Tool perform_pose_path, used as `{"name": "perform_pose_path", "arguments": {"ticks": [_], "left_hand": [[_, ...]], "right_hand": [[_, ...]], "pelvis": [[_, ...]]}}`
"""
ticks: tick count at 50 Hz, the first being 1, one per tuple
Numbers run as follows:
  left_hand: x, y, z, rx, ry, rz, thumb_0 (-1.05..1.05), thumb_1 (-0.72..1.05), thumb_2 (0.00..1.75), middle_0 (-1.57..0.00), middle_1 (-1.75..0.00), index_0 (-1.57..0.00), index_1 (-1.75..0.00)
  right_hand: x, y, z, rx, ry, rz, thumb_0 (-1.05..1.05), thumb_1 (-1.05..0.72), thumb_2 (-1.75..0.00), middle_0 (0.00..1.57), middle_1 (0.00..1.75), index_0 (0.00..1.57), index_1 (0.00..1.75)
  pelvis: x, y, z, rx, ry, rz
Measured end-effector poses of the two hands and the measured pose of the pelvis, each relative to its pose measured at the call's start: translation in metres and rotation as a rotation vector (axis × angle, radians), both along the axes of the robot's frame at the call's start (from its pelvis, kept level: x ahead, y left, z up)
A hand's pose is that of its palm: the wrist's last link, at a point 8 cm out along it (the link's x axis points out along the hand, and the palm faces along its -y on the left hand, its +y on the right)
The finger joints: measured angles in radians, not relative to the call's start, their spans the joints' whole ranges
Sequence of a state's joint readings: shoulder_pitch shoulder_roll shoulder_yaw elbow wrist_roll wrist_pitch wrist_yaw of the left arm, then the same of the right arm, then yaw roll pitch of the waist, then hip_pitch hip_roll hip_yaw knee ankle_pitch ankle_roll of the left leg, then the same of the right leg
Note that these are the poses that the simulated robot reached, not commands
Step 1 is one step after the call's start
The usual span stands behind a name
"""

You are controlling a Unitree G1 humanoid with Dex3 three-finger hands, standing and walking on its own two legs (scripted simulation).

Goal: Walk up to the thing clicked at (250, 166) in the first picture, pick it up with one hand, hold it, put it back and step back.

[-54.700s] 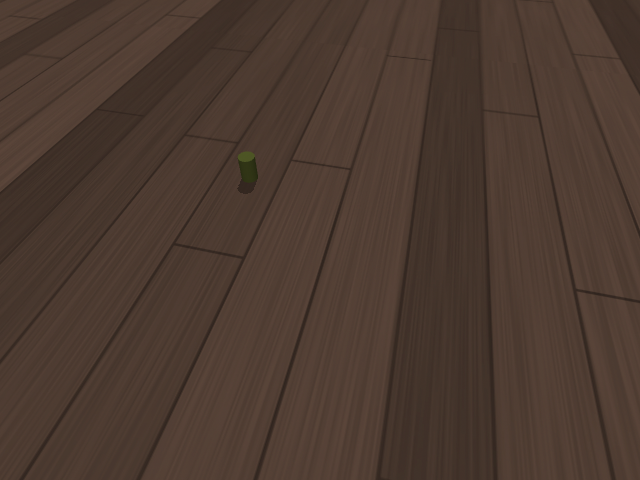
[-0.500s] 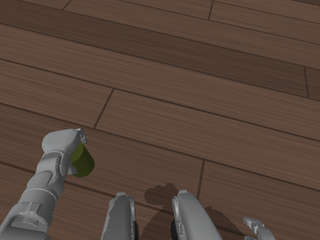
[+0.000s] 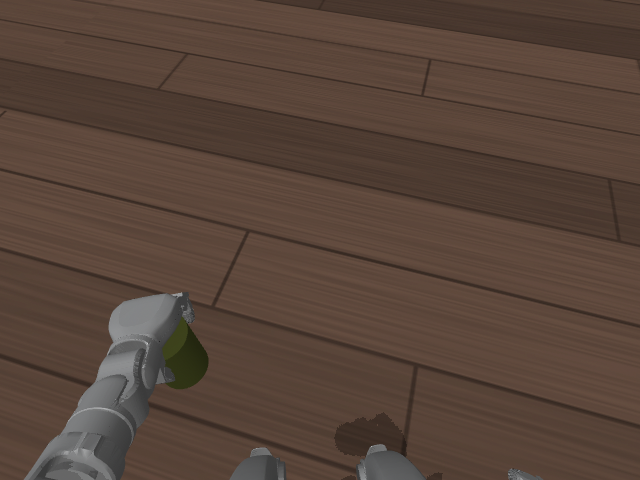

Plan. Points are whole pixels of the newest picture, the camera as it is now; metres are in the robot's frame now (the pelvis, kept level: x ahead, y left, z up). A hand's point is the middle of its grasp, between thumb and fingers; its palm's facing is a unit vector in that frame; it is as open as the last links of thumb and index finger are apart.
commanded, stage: lift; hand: left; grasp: from above
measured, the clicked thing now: (173, 351) +0.34 +0.22 -0.15
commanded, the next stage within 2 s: hold in 0.22 s
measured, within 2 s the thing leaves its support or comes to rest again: neither
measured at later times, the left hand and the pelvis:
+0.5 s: hand (145, 328) +0.34 +0.22 -0.03, palm faces -0.44 -0.06 -0.90, open 10.3 cm; pelvis +0.02 +0.00 +0.04, yaw +0 degrees
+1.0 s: hand (131, 335) +0.31 +0.22 +0.00, palm faces -0.44 -0.06 -0.89, open 10.3 cm; pelvis +0.01 +0.00 +0.05, yaw +0 degrees
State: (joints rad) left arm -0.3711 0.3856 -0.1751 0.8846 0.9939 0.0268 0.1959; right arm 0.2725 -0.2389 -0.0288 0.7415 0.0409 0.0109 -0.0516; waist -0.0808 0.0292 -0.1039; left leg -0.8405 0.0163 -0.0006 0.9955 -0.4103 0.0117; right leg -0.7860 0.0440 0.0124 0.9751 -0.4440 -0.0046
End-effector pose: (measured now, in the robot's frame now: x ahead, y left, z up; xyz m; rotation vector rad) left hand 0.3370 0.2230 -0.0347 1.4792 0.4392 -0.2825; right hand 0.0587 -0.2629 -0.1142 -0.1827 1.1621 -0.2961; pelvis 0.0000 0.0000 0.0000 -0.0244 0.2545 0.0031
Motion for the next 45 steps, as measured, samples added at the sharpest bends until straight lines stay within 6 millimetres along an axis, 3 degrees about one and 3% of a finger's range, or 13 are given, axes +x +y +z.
{"name": "perform_pose_path", "arguments": {"ticks": [8, 21, 33, 45], "left_hand": [[0.007, -0.001, 0.026, -0.002, -0.005, 0.027, 0.0, -0.12, 0.71, -0.64, -0.76, -0.63, -0.77], [0.005, -0.003, 0.05, -0.001, -0.005, -0.009, 0.0, -0.13, 0.71, -0.65, -0.75, -0.64, -0.76], [0.004, 0.004, 0.077, 0.013, -0.015, -0.012, -0.01, -0.12, 0.71, -0.65, -0.75, -0.63, -0.76], [-0.011, 0.002, 0.09, -0.001, -0.003, -0.039, -0.01, -0.12, 0.7, -0.64, -0.75, -0.63, -0.76]], "right_hand": [[0.015, -0.004, 0.019, 0.009, -0.019, 0.0, 0.01, -0.91, -0.9, 0.2, 0.3, 0.2, 0.3], [0.04, -0.009, 0.042, 0.001, -0.075, 0.005, 0.01, -0.91, -0.9, 0.2, 0.3, 0.2, 0.3], [0.054, 0.0, 0.05, 0.029, -0.129, 0.012, 0.01, -0.91, -0.9, 0.2, 0.3, 0.2, 0.3], [0.059, 0.007, 0.057, 0.042, -0.162, 0.037, 0.01, -0.91, -0.9, 0.2, 0.3, 0.2, 0.3]], "pelvis": [[0.013, -0.002, 0.019, 0.005, -0.039, 0.001], [0.024, -0.001, 0.037, 0.011, -0.092, 0.0], [0.024, 0.003, 0.046, 0.015, -0.14, -0.006], [0.016, 0.004, 0.052, 0.018, -0.18, -0.011]]}}
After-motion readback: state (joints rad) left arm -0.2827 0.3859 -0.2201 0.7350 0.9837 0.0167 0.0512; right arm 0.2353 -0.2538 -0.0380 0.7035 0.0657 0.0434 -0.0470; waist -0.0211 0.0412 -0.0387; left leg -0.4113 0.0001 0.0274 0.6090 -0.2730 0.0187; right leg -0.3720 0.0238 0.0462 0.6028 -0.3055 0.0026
